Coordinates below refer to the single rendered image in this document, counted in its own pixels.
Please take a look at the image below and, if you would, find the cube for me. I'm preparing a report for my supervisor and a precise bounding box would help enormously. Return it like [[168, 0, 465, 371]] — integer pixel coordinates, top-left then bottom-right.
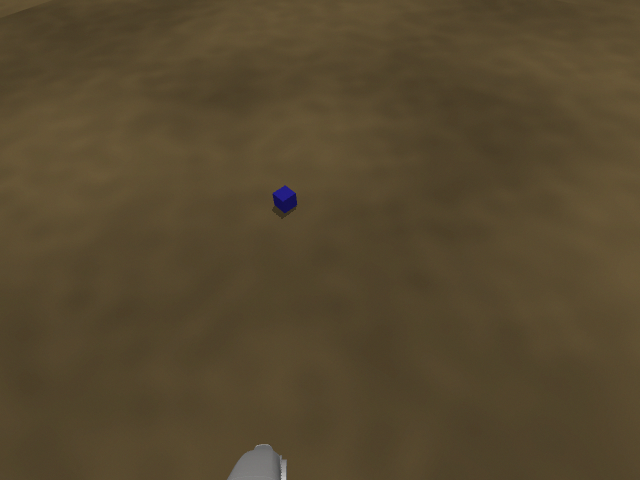
[[272, 185, 297, 213]]

